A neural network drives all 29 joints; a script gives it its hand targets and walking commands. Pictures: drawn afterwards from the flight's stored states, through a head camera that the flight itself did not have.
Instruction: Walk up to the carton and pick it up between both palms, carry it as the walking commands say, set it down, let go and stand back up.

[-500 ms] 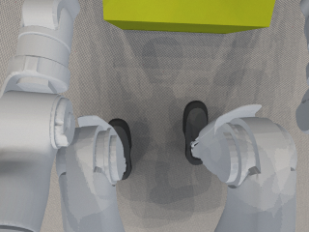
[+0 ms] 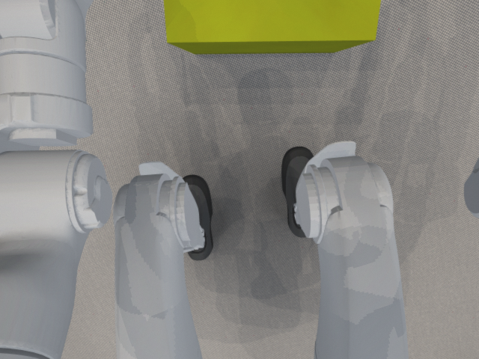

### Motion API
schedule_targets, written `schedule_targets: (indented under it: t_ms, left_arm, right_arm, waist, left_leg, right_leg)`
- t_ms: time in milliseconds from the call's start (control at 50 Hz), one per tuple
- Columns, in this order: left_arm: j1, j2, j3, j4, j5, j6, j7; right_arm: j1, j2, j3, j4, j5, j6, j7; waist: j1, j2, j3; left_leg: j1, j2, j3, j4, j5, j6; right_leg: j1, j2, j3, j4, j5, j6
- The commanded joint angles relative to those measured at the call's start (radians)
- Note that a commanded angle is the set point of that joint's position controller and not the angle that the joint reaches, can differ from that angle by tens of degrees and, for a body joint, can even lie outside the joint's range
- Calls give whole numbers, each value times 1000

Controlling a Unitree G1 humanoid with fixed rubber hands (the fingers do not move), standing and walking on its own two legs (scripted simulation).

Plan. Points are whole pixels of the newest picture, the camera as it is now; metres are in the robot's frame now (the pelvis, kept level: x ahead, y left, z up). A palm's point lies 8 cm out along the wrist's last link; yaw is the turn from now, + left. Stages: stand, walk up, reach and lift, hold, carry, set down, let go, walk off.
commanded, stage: set down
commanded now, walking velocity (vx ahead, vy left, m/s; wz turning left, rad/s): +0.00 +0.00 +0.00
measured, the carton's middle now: out of the picture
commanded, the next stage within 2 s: let go in 0.84 s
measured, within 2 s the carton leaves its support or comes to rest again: neither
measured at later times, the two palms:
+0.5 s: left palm out of the picture +0.60 +0.13 +0.01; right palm out of the picture +0.54 -0.32 +0.01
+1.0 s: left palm out of the picture +0.59 +0.13 +0.13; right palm out of the picture +0.54 -0.33 +0.13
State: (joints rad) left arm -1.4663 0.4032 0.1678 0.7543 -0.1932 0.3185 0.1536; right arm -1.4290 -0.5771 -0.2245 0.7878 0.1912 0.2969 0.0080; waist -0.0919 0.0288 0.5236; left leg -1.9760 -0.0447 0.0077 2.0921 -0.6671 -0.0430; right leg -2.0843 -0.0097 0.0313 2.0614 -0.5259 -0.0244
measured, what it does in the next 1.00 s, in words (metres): rises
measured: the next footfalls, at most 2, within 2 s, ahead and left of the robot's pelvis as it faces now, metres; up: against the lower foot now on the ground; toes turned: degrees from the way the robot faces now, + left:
none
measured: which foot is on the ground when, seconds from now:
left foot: down 0.00-1.00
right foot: down 0.00-1.00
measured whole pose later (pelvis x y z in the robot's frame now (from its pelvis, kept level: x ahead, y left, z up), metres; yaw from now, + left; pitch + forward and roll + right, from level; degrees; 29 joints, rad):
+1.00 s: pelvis +0.00 +0.00 +0.24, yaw -2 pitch +29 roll +3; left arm -1.44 0.40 0.26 0.72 -0.11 0.41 0.07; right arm -1.45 -0.59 -0.27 0.81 0.10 0.37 0.08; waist -0.07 0.03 0.50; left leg -1.30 -0.06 -0.03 1.13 -0.34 -0.04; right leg -1.38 0.01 0.06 1.12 -0.25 -0.01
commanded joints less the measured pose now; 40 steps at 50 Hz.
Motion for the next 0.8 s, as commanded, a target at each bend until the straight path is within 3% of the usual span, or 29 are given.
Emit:
schedule_targets:
  t_ms: [0,20,40,60,80,100,140,160,180,200,220,240,260,280,300,360,380,460,480,500,520,540,560,580,640,700,720,740,780]
  left_arm:
    - [-385,217,42,-235,2,2,3]
    - [-368,191,24,-136,-5,10,-5]
    - [-381,206,39,-268,-7,18,-1]
    - [-365,200,32,-184,-12,25,-5]
    - [-368,229,44,-280,-7,35,-2]
    - [-347,239,65,-256,-5,37,-5]
    - [-406,249,57,-284,3,52,-9]
    - [-380,245,53,-228,12,60,-12]
    - [-401,252,62,-340,2,67,-14]
    - [-381,239,54,-260,2,70,-19]
    - [-383,248,64,-322,0,81,-20]
    - [-402,267,73,-263,4,86,-27]
    - [-386,245,63,-289,-3,90,-31]
    - [-373,242,74,-225,7,92,-36]
    - [-378,269,81,-313,5,97,-33]
    - [-368,251,84,-297,4,100,-43]
    - [-361,253,86,-280,14,107,-49]
    - [-368,276,88,-351,7,116,-51]
    - [-353,256,75,-302,-5,117,-54]
    - [-366,262,84,-357,10,122,-53]
    - [-357,273,89,-317,10,126,-52]
    - [-363,274,84,-302,15,129,-55]
    - [-351,270,84,-313,3,131,-58]
    - [-354,266,82,-288,4,132,-56]
    - [-363,255,74,-330,14,130,-58]
    - [-338,234,75,-319,12,127,-61]
    - [-336,243,72,-344,9,128,-60]
    - [-346,233,67,-314,2,129,-65]
    - [-318,228,68,-287,21,131,-65]
  right_arm:
    - [-373,-255,-39,-226,7,5,-1]
    - [-371,-241,-26,-147,6,16,4]
    - [-351,-250,-32,-241,7,19,4]
    - [-348,-248,-25,-186,0,33,1]
    - [-356,-252,-20,-281,15,41,-1]
    - [-362,-252,-31,-295,5,50,-2]
    - [-377,-255,-37,-274,11,62,-6]
    - [-367,-253,-34,-199,9,77,-6]
    - [-373,-266,-50,-325,7,79,-8]
    - [-355,-257,-47,-243,-1,84,-5]
    - [-372,-277,-57,-337,-5,89,-10]
    - [-414,-274,-56,-302,1,100,-13]
    - [-376,-259,-53,-302,-1,104,-11]
    - [-367,-237,-39,-247,5,110,-5]
    - [-367,-235,-46,-308,2,112,-1]
    - [-359,-248,-44,-299,-10,117,-1]
    - [-369,-250,-45,-308,-7,124,0]
    - [-380,-281,-63,-366,4,127,5]
    - [-360,-244,-38,-308,6,132,11]
    - [-367,-251,-42,-356,14,132,11]
    - [-368,-259,-38,-332,10,136,13]
    - [-371,-267,-48,-313,4,134,12]
    - [-374,-264,-47,-329,7,136,13]
    - [-370,-267,-45,-302,2,137,17]
    - [-363,-284,-53,-305,2,130,21]
    - [-356,-301,-68,-298,-20,120,30]
    - [-355,-271,-50,-316,-3,123,31]
    - [-352,-271,-45,-296,-4,119,35]
    - [-356,-260,-44,-272,-6,118,40]
  waist:
    - [-3,-91,-1951]
    - [-18,-104,-1853]
    - [-1,-80,-1988]
    - [-19,-104,-1960]
    - [13,-75,-2063]
    - [4,-108,-2076]
    - [-11,-75,-2048]
    - [9,-56,-1993]
    - [-9,-66,-2110]
    - [-14,-67,-2047]
    - [-5,-58,-2134]
    - [-8,-69,-2087]
    - [-12,-56,-2116]
    - [3,-62,-2051]
    - [7,-79,-2132]
    - [-8,-96,-2153]
    - [-2,-69,-2169]
    - [-6,-67,-2235]
    - [4,-65,-2199]
    - [17,-39,-2248]
    - [7,-64,-2231]
    - [5,-42,-2203]
    - [14,-67,-2221]
    - [-3,-87,-2193]
    - [1,-33,-2214]
    - [-18,-64,-2187]
    - [7,-60,-2226]
    - [-4,-63,-2183]
    - [6,-69,-2130]
  left_leg:
    - [461,-58,88,-263,307,53]
    - [406,-51,75,-281,265,63]
    - [495,-58,81,-306,317,50]
    - [473,-52,80,-307,295,55]
    - [528,-60,87,-334,334,46]
    - [517,-65,89,-335,327,60]
    - [499,-63,87,-378,305,55]
    - [484,-60,81,-398,273,56]
    - [542,-67,88,-416,326,48]
    - [519,-63,83,-430,304,52]
    - [584,-71,85,-452,339,47]
    - [536,-70,79,-462,308,54]
    - [574,-73,79,-491,327,48]
    - [525,-70,81,-502,292,53]
    - [588,-78,80,-531,321,53]
    - [553,-81,82,-575,344,46]
    - [563,-80,87,-595,342,43]
    - [715,-79,65,-651,408,44]
    - [714,-81,62,-688,390,44]
    - [757,-81,65,-701,422,40]
    - [736,-77,57,-713,399,44]
    - [749,-78,57,-744,394,40]
    - [790,-84,53,-763,400,45]
    - [811,-78,44,-778,396,47]
    - [890,-75,39,-833,444,36]
    - [934,-71,32,-880,457,35]
    - [971,-76,35,-907,475,37]
    - [963,-72,29,-931,455,40]
    - [992,-66,17,-974,475,41]
  right_leg:
    - [1108,29,-51,-218,546,15]
    - [1078,24,-55,-223,510,13]
    - [1153,29,-42,-260,553,13]
    - [1146,28,-56,-259,537,15]
    - [1211,29,-38,-290,576,14]
    - [1236,36,-42,-302,563,17]
    - [1242,38,-41,-335,561,13]
    - [1223,35,-31,-351,522,13]
    - [1303,43,-31,-380,582,12]
    - [1278,38,-38,-389,547,13]
    - [1323,43,-34,-416,578,18]
    - [1294,40,-35,-429,545,17]
    - [1332,43,-31,-453,569,15]
    - [1308,40,-25,-468,534,15]
    - [1373,47,-25,-494,564,19]
    - [1463,45,-11,-537,616,17]
    - [1486,45,-6,-556,626,16]
    - [1486,50,-25,-617,643,20]
    - [1510,48,-23,-639,627,19]
    - [1545,48,-12,-660,665,18]
    - [1544,50,-19,-664,649,20]
    - [1553,48,-15,-690,637,21]
    - [1563,51,-22,-708,630,23]
    - [1527,55,-36,-722,603,27]
    - [1583,48,-15,-783,657,19]
    - [1606,54,-20,-828,675,18]
    - [1652,55,-17,-847,686,19]
    - [1655,49,-14,-872,668,20]
    - [1631,49,-22,-906,667,21]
